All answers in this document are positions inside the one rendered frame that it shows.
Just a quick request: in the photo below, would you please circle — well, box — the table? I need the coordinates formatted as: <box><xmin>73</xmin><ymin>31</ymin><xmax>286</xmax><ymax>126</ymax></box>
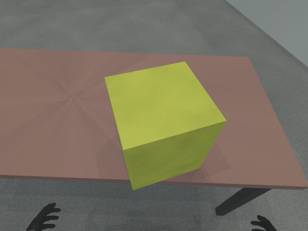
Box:
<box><xmin>0</xmin><ymin>48</ymin><xmax>308</xmax><ymax>216</ymax></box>

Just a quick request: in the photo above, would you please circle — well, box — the robot left hand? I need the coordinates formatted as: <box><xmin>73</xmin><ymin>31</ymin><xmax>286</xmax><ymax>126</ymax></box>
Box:
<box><xmin>26</xmin><ymin>203</ymin><xmax>61</xmax><ymax>231</ymax></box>

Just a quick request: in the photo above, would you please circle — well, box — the carton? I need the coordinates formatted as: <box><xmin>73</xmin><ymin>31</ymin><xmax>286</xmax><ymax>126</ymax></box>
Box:
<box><xmin>104</xmin><ymin>62</ymin><xmax>227</xmax><ymax>190</ymax></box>

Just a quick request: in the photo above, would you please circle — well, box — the robot right hand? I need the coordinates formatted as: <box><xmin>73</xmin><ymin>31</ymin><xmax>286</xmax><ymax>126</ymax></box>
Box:
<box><xmin>251</xmin><ymin>215</ymin><xmax>277</xmax><ymax>231</ymax></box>

